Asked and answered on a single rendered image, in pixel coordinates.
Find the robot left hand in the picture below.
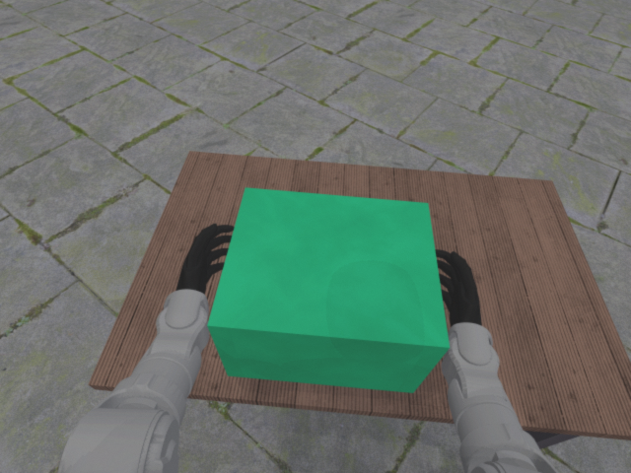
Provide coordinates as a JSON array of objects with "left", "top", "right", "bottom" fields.
[{"left": 176, "top": 224, "right": 234, "bottom": 295}]

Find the carton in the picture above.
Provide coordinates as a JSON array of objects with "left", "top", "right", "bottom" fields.
[{"left": 207, "top": 187, "right": 450, "bottom": 393}]

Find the robot left upper arm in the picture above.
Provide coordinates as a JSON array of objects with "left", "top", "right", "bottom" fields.
[{"left": 61, "top": 408, "right": 179, "bottom": 473}]

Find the robot left forearm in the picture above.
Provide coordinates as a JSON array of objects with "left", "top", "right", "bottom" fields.
[{"left": 57, "top": 289, "right": 209, "bottom": 473}]

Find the robot right forearm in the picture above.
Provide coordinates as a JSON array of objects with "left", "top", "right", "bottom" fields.
[{"left": 442, "top": 322, "right": 559, "bottom": 473}]

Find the robot right hand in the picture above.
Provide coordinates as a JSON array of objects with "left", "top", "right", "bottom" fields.
[{"left": 435, "top": 249, "right": 482, "bottom": 327}]

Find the table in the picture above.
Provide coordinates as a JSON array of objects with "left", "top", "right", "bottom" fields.
[{"left": 88, "top": 151, "right": 631, "bottom": 449}]

